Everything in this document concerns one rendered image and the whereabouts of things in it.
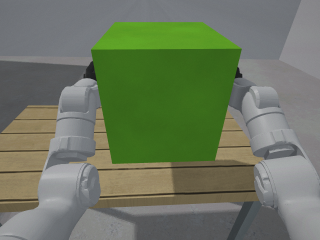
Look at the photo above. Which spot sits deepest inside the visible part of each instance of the right robot forearm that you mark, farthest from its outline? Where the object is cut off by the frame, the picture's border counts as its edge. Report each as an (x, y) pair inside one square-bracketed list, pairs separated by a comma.
[(271, 136)]

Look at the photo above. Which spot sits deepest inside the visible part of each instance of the right robot hand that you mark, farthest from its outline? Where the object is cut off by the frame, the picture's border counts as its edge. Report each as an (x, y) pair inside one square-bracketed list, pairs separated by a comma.
[(238, 74)]

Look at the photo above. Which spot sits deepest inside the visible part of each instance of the left robot forearm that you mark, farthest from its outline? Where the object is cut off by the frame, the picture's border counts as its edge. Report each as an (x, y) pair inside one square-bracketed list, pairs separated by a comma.
[(75, 124)]

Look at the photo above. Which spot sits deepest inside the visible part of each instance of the robot right upper arm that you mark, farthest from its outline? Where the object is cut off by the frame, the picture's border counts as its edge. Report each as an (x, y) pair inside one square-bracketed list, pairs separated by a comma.
[(290, 186)]

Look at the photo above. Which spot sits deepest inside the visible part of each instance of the left robot hand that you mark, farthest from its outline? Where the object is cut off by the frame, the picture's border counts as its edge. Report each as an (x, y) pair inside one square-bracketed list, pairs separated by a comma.
[(90, 72)]

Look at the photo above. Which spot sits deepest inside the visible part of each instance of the robot left upper arm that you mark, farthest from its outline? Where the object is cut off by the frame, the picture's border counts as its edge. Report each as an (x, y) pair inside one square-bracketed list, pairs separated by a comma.
[(65, 192)]

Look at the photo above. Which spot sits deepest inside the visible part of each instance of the carton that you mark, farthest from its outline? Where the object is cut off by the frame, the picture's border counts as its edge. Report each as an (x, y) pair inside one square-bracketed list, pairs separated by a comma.
[(164, 89)]

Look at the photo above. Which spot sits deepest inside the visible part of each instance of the table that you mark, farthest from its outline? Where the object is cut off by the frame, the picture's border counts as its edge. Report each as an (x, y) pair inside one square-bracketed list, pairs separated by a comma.
[(24, 148)]

